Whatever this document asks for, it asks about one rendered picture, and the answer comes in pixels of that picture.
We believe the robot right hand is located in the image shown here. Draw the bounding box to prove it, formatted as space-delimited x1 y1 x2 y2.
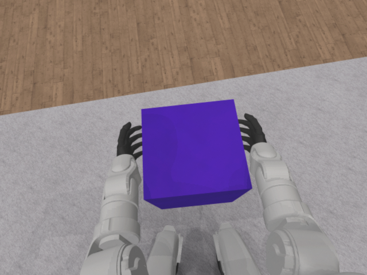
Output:
238 113 267 153

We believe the robot left thigh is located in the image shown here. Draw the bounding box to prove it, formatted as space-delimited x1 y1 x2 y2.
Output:
146 230 183 275

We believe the robot right upper arm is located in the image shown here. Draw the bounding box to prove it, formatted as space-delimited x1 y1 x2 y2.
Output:
266 227 365 275

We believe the robot left forearm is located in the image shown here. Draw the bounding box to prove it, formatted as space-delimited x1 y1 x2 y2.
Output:
80 154 142 273

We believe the robot thigh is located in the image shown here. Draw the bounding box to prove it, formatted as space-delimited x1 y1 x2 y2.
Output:
146 230 183 275
213 227 262 275

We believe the carton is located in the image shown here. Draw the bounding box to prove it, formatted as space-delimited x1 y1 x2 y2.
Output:
141 99 252 209

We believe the robot left upper arm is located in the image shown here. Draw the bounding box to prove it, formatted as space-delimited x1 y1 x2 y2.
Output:
80 243 149 275

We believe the robot left hand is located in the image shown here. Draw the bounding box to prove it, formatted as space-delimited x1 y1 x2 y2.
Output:
116 122 142 160

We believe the robot right thigh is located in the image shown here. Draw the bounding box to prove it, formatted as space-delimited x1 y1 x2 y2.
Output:
213 227 262 275

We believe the robot right forearm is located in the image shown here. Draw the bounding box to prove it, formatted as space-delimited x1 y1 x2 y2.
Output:
249 142 339 261

